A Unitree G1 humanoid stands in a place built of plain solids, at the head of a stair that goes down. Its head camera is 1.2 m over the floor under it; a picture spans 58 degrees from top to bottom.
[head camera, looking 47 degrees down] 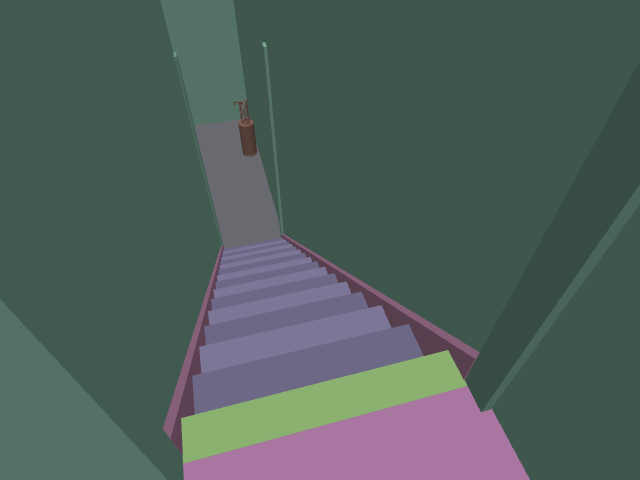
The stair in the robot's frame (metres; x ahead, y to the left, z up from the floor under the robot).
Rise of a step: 0.20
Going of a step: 0.23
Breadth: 0.80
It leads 15 degrees to the left of straight ahead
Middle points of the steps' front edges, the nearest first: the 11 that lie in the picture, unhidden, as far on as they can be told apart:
0.55 -0.01 0.00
0.78 0.05 -0.21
1.00 0.11 -0.41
1.22 0.17 -0.61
1.44 0.23 -0.81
1.67 0.29 -1.02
1.89 0.35 -1.22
2.11 0.41 -1.42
2.33 0.47 -1.62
2.56 0.53 -1.82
2.78 0.59 -2.03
